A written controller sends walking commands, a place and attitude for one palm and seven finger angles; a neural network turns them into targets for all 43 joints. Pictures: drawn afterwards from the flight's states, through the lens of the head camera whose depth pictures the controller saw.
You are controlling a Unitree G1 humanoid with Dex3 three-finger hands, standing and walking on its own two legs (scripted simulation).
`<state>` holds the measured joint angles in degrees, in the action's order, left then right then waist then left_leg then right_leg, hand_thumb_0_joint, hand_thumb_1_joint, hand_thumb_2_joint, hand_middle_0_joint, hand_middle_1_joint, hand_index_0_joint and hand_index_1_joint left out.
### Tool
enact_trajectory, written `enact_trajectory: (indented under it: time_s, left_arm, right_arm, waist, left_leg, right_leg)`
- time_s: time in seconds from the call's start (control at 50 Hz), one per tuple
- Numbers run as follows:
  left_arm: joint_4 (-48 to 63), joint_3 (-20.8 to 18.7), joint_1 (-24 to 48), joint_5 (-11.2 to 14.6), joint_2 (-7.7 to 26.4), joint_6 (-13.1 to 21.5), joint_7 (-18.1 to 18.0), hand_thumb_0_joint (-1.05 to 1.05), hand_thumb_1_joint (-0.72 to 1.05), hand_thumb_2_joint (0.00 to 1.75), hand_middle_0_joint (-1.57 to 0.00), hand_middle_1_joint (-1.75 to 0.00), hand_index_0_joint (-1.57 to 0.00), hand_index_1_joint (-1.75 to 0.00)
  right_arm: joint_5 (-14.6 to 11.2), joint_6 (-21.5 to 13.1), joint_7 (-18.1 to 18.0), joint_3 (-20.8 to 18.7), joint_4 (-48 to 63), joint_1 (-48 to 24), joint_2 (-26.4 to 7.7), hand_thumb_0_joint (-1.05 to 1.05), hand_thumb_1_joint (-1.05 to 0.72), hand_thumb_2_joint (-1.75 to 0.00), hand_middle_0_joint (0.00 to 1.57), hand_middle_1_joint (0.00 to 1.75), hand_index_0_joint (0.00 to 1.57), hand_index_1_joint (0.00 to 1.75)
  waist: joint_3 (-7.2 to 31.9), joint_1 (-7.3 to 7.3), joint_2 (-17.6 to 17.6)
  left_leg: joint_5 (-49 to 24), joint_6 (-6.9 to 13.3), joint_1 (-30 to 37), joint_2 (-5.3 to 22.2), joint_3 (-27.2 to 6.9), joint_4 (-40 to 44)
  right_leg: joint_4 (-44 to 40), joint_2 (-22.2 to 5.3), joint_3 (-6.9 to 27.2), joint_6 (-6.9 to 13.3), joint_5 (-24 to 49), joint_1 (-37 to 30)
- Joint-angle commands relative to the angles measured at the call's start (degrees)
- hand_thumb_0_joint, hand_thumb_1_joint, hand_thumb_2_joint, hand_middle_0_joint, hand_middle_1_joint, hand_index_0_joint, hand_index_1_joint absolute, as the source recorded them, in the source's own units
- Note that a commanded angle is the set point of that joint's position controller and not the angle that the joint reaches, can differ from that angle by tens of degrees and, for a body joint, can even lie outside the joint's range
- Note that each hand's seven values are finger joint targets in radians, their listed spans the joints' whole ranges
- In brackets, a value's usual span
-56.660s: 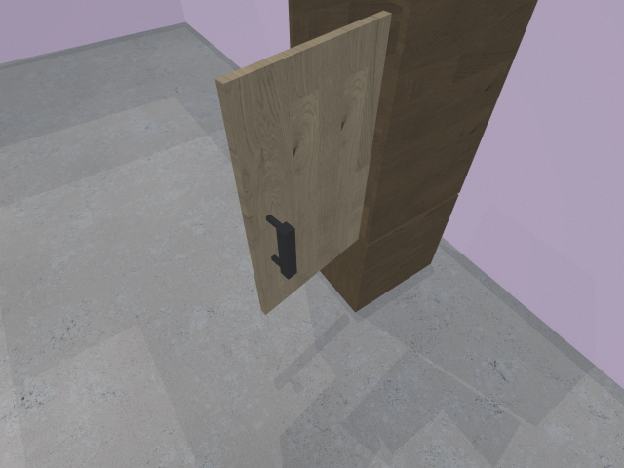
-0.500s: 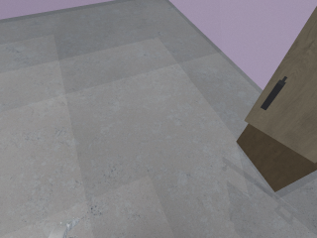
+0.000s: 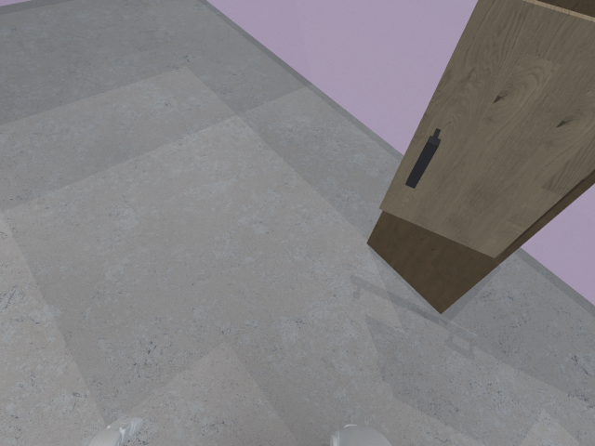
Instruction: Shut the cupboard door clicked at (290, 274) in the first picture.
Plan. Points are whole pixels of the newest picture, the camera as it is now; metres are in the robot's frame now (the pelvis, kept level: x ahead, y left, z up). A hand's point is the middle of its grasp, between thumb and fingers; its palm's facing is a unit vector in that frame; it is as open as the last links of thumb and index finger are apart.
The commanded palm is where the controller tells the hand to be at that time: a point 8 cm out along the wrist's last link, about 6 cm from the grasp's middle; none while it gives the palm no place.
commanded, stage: turn to face it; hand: left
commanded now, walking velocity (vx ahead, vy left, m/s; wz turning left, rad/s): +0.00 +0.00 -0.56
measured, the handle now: (424, 158) +0.73 -0.26 -0.10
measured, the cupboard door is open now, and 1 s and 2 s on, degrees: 24 24 24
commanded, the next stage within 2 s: take the last steps up to it in 0.54 s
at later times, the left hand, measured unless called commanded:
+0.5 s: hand (191, 437) +0.14 +0.16 -0.18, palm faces -0.23 -0.95 -0.21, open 7.3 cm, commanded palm none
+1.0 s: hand (233, 387) +0.22 +0.10 -0.17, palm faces -0.44 -0.88 -0.19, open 7.3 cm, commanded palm none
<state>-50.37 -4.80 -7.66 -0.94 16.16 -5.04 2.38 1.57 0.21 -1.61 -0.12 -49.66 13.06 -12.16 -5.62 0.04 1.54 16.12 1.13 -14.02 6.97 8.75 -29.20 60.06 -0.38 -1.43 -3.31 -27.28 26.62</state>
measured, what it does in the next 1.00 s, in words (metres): steps on the spot, turning right: right foot, then left foot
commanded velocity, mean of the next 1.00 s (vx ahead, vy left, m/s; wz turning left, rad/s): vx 0.11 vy -0.06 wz -0.28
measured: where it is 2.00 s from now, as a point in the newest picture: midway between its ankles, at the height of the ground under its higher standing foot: (344, 427)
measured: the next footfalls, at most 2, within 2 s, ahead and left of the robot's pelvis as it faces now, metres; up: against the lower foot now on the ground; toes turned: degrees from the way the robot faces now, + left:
right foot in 0.22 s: +0.02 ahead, -0.16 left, +0.00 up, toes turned -12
left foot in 0.54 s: +0.10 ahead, +0.09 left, +0.00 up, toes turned -11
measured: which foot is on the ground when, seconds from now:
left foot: down 0.00-0.22, up 0.24-0.52, down 0.54-1.00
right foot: up 0.00-0.20, down 0.22-0.56, up 0.58-1.00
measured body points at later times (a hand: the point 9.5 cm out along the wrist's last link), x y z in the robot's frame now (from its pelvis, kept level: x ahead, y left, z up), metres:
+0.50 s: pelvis +0.02 -0.01 -0.01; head +0.06 -0.01 +0.44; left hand +0.16 +0.21 -0.16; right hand +0.02 -0.29 -0.15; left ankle +0.05 +0.10 -0.72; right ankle -0.02 -0.15 -0.74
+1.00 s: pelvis +0.05 -0.04 +0.00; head +0.07 -0.05 +0.45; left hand +0.24 +0.15 -0.15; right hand -0.10 -0.26 -0.15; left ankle +0.07 +0.10 -0.74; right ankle -0.01 -0.17 -0.73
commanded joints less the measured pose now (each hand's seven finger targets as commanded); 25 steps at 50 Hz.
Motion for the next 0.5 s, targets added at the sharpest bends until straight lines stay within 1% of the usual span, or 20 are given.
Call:
enact_trajectory:
  time_s: [0.0,0.04,0.08,0.1,0.12,0.14,0.16,0.18,0.2,0.22,0.24,0.26,0.28,0.32,0.36,0.38,0.42,0.44,0.46,0.48]
  left_arm:
    - [5.5,0.0,4.0,0.0,1.4,1.6,0.3,0.0,0.9,0.9,-0.2,-0.3,-0.2,-0.3]
    - [5.5,0.0,4.1,-0.1,1.4,1.7,0.2,0.0,0.9,0.9,-0.2,-0.3,-0.2,-0.3]
    - [5.4,0.1,4.2,-0.2,1.5,1.7,0.1,0.0,0.9,0.9,-0.2,-0.3,-0.2,-0.3]
    - [5.3,0.1,3.4,-0.1,1.6,1.9,0.0,0.0,0.9,0.9,-0.2,-0.3,-0.2,-0.3]
    - [5.0,0.1,2.7,-0.2,2.0,2.1,-0.1,0.0,0.9,0.9,-0.2,-0.3,-0.2,-0.3]
    - [4.1,-0.1,-0.6,-0.2,2.5,2.4,-0.3,0.0,0.9,0.9,-0.2,-0.3,-0.2,-0.3]
    - [2.8,-0.5,-4.7,-0.4,4.9,2.8,-0.6,0.0,0.9,0.9,-0.2,-0.3,-0.2,-0.3]
    - [1.8,-1.5,-7.9,-0.9,10.5,3.6,-1.5,0.0,0.9,0.9,-0.2,-0.3,-0.2,-0.3]
    - [0.9,-1.7,-10.4,-0.2,13.4,3.7,-2.0,0.0,0.9,0.9,-0.2,-0.3,-0.2,-0.3]
    - [0.9,-2.0,-10.2,-0.1,12.6,3.6,-2.8,0.0,0.9,0.9,-0.2,-0.3,-0.2,-0.3]
    - [1.3,-2.0,-7.3,-0.3,11.7,3.8,-3.3,0.0,0.9,0.9,-0.2,-0.3,-0.2,-0.3]
    - [1.9,-1.3,-4.6,-0.1,9.2,3.8,-3.4,0.0,0.9,0.9,-0.2,-0.3,-0.2,-0.3]
    - [2.7,-0.8,-2.4,-0.1,8.0,3.7,-3.4,0.0,0.9,0.9,-0.2,-0.3,-0.2,-0.3]
    - [3.1,-0.7,-0.4,-0.4,7.4,3.9,-3.3,0.0,0.9,0.9,-0.2,-0.3,-0.2,-0.3]
    - [3.0,-0.7,-1.0,-0.6,7.9,3.8,-3.1,0.0,0.9,0.9,-0.2,-0.3,-0.2,-0.3]
    - [2.8,-0.7,-1.2,-0.7,7.9,3.7,-3.0,0.0,0.9,0.9,-0.2,-0.3,-0.2,-0.3]
    - [2.1,-1.0,-1.8,-0.9,8.1,3.7,-3.0,0.0,0.9,0.9,-0.2,-0.3,-0.2,-0.3]
    - [2.2,-1.2,-1.5,-0.8,8.3,3.5,-3.0,0.0,0.9,0.9,-0.2,-0.3,-0.2,-0.3]
    - [1.9,-1.2,-0.9,-0.6,8.0,3.4,-2.9,0.0,0.9,0.9,-0.2,-0.3,-0.2,-0.3]
    - [2.0,-1.1,-0.1,-0.2,7.4,3.1,-2.9,0.0,0.9,0.9,-0.2,-0.3,-0.2,-0.3]
  right_arm:
    - [-0.1,-0.5,-0.6,-4.5,1.2,4.8,-13.0,0.0,-0.9,-0.9,0.2,0.3,0.2,0.3]
    - [0.1,-0.3,-0.4,-4.8,0.9,4.5,-13.2,0.0,-0.9,-0.9,0.2,0.3,0.2,0.3]
    - [0.1,-0.1,-0.2,-5.1,0.6,3.8,-13.6,0.0,-0.9,-0.9,0.2,0.3,0.2,0.3]
    - [0.1,-0.1,-0.1,-5.2,0.6,3.0,-13.9,0.0,-0.9,-0.9,0.2,0.3,0.2,0.3]
    - [0.0,0.0,0.0,-5.2,0.3,3.2,-13.8,0.0,-0.9,-0.9,0.2,0.3,0.2,0.3]
    - [-0.2,0.1,0.1,-5.3,0.3,1.7,-14.0,0.0,-0.9,-0.9,0.2,0.3,0.2,0.3]
    - [-0.6,0.1,0.4,-5.4,0.6,1.6,-13.1,0.0,-0.9,-0.9,0.2,0.3,0.2,0.3]
    - [-1.1,0.3,0.7,-4.4,2.3,0.8,-8.7,0.0,-0.9,-0.9,0.2,0.3,0.2,0.3]
    - [-1.0,1.0,0.4,-3.8,4.1,-2.3,-8.2,0.0,-0.9,-0.9,0.2,0.3,0.2,0.3]
    - [-1.0,1.5,-0.2,-3.7,4.4,-4.0,-8.1,0.0,-0.9,-0.9,0.2,0.3,0.2,0.3]
    - [-1.0,1.3,-0.5,-3.6,3.4,-2.6,-7.8,0.0,-0.9,-0.9,0.2,0.3,0.2,0.3]
    - [-0.9,1.3,-0.4,-3.7,2.2,-2.6,-8.9,0.0,-0.9,-0.9,0.2,0.3,0.2,0.3]
    - [-0.8,1.5,-0.1,-3.7,1.4,-1.8,-8.6,0.0,-0.9,-0.9,0.2,0.3,0.2,0.3]
    - [-0.8,1.7,0.4,-3.5,0.4,-0.3,-7.5,0.0,-0.9,-0.9,0.2,0.3,0.2,0.3]
    - [-0.7,1.9,0.5,-3.4,0.2,-0.1,-6.7,0.0,-0.9,-0.9,0.2,0.3,0.2,0.3]
    - [-0.8,1.9,0.5,-3.4,0.4,-0.6,-6.6,0.0,-0.9,-0.9,0.2,0.3,0.2,0.3]
    - [-1.0,1.3,0.4,-3.2,0.6,-0.9,-6.3,0.0,-0.9,-0.9,0.2,0.3,0.2,0.3]
    - [-1.0,1.1,0.3,-3.2,0.3,0.6,-5.9,0.0,-0.9,-0.9,0.2,0.3,0.2,0.3]
    - [-1.0,0.8,0.1,-3.1,-0.4,2.5,-6.0,0.0,-0.9,-0.9,0.2,0.3,0.2,0.3]
    - [-1.0,0.5,-0.1,-3.0,-1.4,5.0,-6.0,0.0,-0.9,-0.9,0.2,0.3,0.2,0.3]
  waist:
    - [9.0,-2.67,-13.3]
    - [8.5,-2.59,-14.1]
    - [7.7,-2.52,-14.8]
    - [7.7,-1.94,-14.5]
    - [7.7,-1.61,-13.2]
    - [8.8,0.61,-12.0]
    - [10.2,2.23,-6.5]
    - [11.3,3.73,10.7]
    - [9.9,5.18,12.9]
    - [8.9,4.7,9.4]
    - [9.6,2.88,14.8]
    - [8.6,1.96,13.0]
    - [8.7,0.48,10.0]
    - [8.9,-0.72,8.2]
    - [7.9,-0.62,8.5]
    - [6.9,-0.43,8.3]
    - [7.2,-0.1,8.3]
    - [7.5,-0.66,8.6]
    - [7.8,-1.51,8.1]
    - [7.7,-2.75,7.7]
  left_leg:
    - [-35.0,5.9,12.2,13.1,-4.7,6.2]
    - [-33.8,5.8,11.3,13.8,-4.1,5.9]
    - [-30.0,5.6,9.1,14.8,-3.9,5.6]
    - [-28.6,5.2,8.4,15.3,-3.7,4.7]
    - [-27.4,4.0,6.9,14.6,-3.1,3.0]
    - [-24.5,2.1,5.2,13.5,-1.5,-0.7]
    - [-17.7,-0.6,0.0,10.8,0.8,-7.2]
    - [5.8,-4.3,-13.4,2.9,5.0,-19.2]
    - [22.6,-5.3,-19.2,-1.8,-0.8,-30.5]
    - [20.7,-5.0,-21.7,-1.4,-6.0,-35.7]
    - [18.6,-5.2,-24.3,-0.9,-8.2,-38.2]
    - [14.3,-5.5,-23.0,-0.1,-9.1,-38.9]
    - [11.3,-5.8,-19.8,-0.2,-8.7,-37.6]
    - [8.8,-5.9,-15.1,-1.3,-7.2,-32.6]
    - [7.7,-5.8,-13.1,-2.6,-6.0,-28.0]
    - [7.8,-5.7,-12.1,-3.1,-6.0,-25.3]
    - [8.6,-5.1,-9.7,-3.8,-5.8,-18.2]
    - [7.2,-4.9,-7.6,-4.2,-5.6,-13.8]
    - [3.2,-4.8,-3.9,-4.8,-5.1,-8.5]
    - [-2.5,-4.5,1.4,-5.1,-4.8,-1.7]
  right_leg:
    - [-7.4,-0.7,-2.0,0.1,1.4,0.6]
    - [-11.0,-0.5,-2.8,0.6,1.3,-1.2]
    - [-14.6,-0.4,-3.4,1.3,1.4,-3.9]
    - [-17.9,-0.3,-3.5,1.8,2.3,-5.8]
    - [-22.9,0.1,-3.9,2.3,5.7,-9.3]
    - [-30.3,0.3,-4.1,2.9,12.4,-14.3]
    - [-36.9,-2.0,-1.2,4.1,20.0,-22.3]
    - [-40.5,-15.4,15.6,9.1,35.1,-31.8]
    - [-40.0,-22.9,22.9,15.4,47.8,-27.9]
    - [-39.4,-22.0,22.7,17.4,49.8,-26.5]
    - [-38.7,-20.0,22.3,17.5,47.9,-27.9]
    - [-38.2,-17.3,17.9,16.2,46.4,-25.9]
    - [-38.0,-14.9,14.1,14.8,44.2,-22.6]
    - [-38.4,-12.7,11.3,13.3,40.2,-18.7]
    - [-39.9,-12.1,11.8,13.3,35.1,-16.3]
    - [-40.5,-12.0,13.0,13.5,32.4,-15.0]
    - [-39.8,-12.4,14.9,14.0,31.2,-15.3]
    - [-38.7,-11.9,15.3,13.6,30.9,-15.1]
    - [-37.1,-10.9,15.1,12.3,29.7,-13.6]
    - [-35.4,-9.5,14.4,10.3,26.4,-10.5]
